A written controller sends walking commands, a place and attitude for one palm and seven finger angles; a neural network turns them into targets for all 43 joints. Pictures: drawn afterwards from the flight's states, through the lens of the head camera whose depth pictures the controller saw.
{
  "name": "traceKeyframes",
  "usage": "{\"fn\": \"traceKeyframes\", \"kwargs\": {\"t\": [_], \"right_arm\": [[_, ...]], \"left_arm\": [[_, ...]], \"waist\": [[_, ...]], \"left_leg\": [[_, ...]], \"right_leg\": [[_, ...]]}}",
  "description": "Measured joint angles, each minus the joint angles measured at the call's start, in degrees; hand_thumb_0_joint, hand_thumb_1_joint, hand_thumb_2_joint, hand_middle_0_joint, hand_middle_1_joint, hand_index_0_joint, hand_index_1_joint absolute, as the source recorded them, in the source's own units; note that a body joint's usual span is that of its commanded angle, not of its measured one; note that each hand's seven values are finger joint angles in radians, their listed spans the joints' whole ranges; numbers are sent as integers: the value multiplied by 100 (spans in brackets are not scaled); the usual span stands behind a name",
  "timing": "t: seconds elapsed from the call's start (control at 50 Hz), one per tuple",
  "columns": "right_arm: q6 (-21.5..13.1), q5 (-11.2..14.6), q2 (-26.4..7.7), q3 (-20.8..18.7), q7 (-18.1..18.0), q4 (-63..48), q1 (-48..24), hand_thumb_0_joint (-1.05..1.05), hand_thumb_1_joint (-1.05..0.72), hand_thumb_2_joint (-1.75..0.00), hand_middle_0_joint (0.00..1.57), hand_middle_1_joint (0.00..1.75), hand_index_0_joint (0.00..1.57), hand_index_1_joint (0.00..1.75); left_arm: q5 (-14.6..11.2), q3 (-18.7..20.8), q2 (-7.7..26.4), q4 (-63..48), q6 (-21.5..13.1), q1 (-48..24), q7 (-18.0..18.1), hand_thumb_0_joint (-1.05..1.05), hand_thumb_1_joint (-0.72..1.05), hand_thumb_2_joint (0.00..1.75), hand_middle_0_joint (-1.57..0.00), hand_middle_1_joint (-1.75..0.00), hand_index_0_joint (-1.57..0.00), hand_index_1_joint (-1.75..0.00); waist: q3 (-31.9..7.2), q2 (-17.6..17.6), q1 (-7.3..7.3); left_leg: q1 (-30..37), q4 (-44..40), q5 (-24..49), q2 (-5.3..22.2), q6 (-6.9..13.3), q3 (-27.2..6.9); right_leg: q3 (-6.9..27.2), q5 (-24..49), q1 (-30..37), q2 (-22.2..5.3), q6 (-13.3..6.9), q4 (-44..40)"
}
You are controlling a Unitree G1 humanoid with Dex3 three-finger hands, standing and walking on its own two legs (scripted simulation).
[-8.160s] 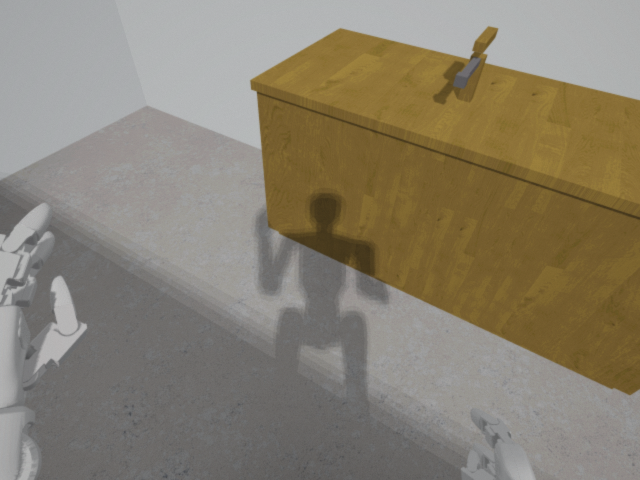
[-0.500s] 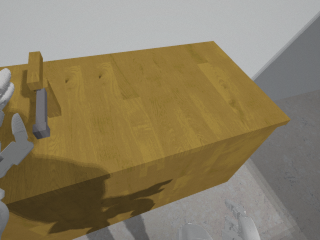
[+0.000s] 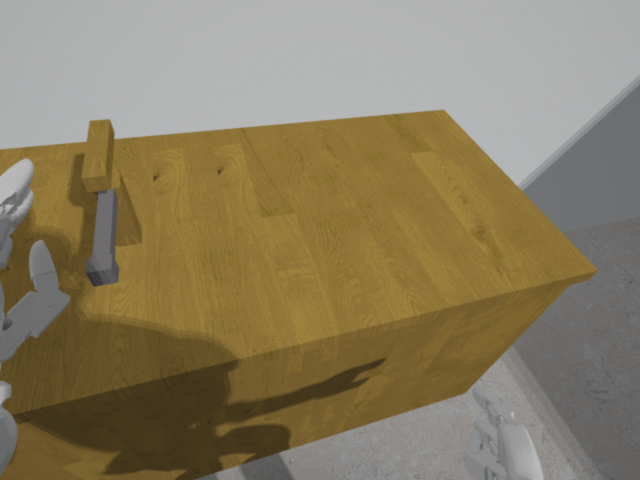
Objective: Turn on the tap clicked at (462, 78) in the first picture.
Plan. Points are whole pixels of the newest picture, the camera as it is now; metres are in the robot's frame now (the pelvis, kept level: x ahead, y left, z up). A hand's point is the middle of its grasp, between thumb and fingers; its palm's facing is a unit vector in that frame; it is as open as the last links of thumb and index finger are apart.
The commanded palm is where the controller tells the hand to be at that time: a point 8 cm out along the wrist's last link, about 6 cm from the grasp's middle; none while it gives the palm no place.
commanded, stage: come to a stop and stand still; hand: left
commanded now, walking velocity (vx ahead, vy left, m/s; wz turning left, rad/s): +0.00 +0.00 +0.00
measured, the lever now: (102, 270) +0.32 +0.31 +0.07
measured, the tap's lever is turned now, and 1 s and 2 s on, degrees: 0 0 0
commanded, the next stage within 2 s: look again from close up in 0.70 s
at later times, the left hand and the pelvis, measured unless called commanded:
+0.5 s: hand (63, 259) +0.24 +0.27 +0.19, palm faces +0.45 -0.84 -0.31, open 7.4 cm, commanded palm +0.18 +0.29 +0.18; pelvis +0.02 +0.01 +0.00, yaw +0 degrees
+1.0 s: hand (78, 276) +0.24 +0.26 +0.17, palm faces +0.41 -0.85 -0.32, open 7.4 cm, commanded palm +0.19 +0.29 +0.18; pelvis +0.03 +0.01 +0.00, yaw +0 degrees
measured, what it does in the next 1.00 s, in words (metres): stands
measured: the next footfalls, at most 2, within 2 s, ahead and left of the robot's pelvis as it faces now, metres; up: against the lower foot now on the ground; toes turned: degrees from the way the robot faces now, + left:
left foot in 1.96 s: -0.05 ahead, +0.11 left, +0.00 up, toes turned +3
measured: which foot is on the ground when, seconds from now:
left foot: down 0.00-1.00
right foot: down 0.00-1.00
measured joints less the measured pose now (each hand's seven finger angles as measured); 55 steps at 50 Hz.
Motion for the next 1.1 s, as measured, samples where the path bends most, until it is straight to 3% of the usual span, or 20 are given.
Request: {"fn": "traceKeyframes", "kwargs": {"t": [0.04, 0.1, 0.16, 0.24, 0.3, 0.36, 0.46, 0.56, 0.68, 0.88, 1.1], "right_arm": [[-223, 43, -29, 42, 51, 81, 131, 1, -90, -90, 20, 30, 19, 30], [-275, 140, -45, 101, 297, 161, 91, 1, -90, -90, 20, 30, 20, 30], [-297, 217, -74, 85, 477, 136, 178, 1, -90, -90, 20, 30, 20, 30], [-233, 239, 41, 128, 490, 212, 353, 1, -90, -89, 20, 30, 20, 30], [-155, 205, 214, 217, 399, 301, 487, 1, -90, -89, 20, 30, 20, 30], [-200, 178, 266, 258, 342, 307, 608, 1, -90, -89, 20, 30, 20, 30], [-398, 148, 56, 173, 384, 338, 502, 1, -90, -89, 20, 30, 20, 30], [-372, 148, -82, 35, 447, 301, 142, 1, -90, -89, 20, 30, 20, 30], [-155, 166, -6, 19, 361, 92, -151, 1, -90, -90, 20, 30, 20, 30], [-93, 126, 54, 122, 315, 42, -132, 1, -90, -90, 20, 30, 20, 30], [42, 142, 120, 169, 275, 101, 24, 1, -90, -89, 20, 30, 20, 30]], "left_arm": [[21, 317, 502, 756, -365, -1030, -219, 1, 88, 89, -22, -30, -22, -30], [-307, 631, 403, 1409, -421, -1591, -184, 1, 88, 89, -21, -30, -21, -30], [-462, 333, -146, 1270, -396, -1092, -148, 1, 89, 90, -20, -30, -20, -30], [-329, -451, -595, 912, -421, -57, -342, 1, 90, 90, -20, -30, -20, -30], [-229, -483, -391, 883, -412, 204, -447, 1, 89, 89, -21, -30, -21, -30], [-203, -178, -154, 917, -408, -42, -423, 1, 88, 89, -22, -30, -22, -30], [-279, 159, -209, 651, -539, -572, -280, 2, 88, 89, -22, -30, -21, -30], [-316, -52, -365, 350, -649, -326, -290, 1, 89, 90, -21, -30, -21, -30], [-331, -151, -259, 566, -396, 61, -374, 1, 89, 89, -21, -30, -21, -30], [-371, -155, -341, 61, -263, 8, -245, 1, 89, 89, -21, -30, -21, -30], [-366, -216, -384, 458, -80, -14, -217, 1, 89, 89, -21, -30, -21, -30]], "waist": [[57, 4, 186], [152, 169, 220], [108, 420, 106], [2, 490, -67], [-27, 274, -112], [26, 83, -46], [139, 120, 26], [53, 237, -46], [30, 188, -130], [158, 89, 67], [39, 185, -24]], "left_leg": [[-197, 179, -25, -15, -7, -88], [-156, 146, 2, -10, -24, 16], [-52, 40, 11, -69, 63, 163], [92, -100, -3, -151, 108, 259], [140, -122, -27, -144, 94, 212], [155, -78, -67, -117, 91, 124], [176, 6, -162, -77, 52, 4], [222, -90, -185, -62, 3, 39], [249, -193, -169, -57, -4, 50], [261, -182, -156, -44, 8, -38], [313, -330, -51, -66, 13, -2]], "right_leg": [[-98, 22, -114, -20, -113, 54], [3, 111, -109, -9, -148, 19], [158, 98, -107, -54, -40, 58], [274, -12, -92, -121, 47, 157], [233, -81, -49, -116, 34, 175], [144, -135, 3, -97, 0, 185], [23, -174, 133, -66, -40, 97], [68, -164, 176, -43, -14, -28], [86, -171, 176, -31, -18, -80], [-3, -142, 252, -23, -38, -155], [36, -55, 272, -40, -29, -249]]}}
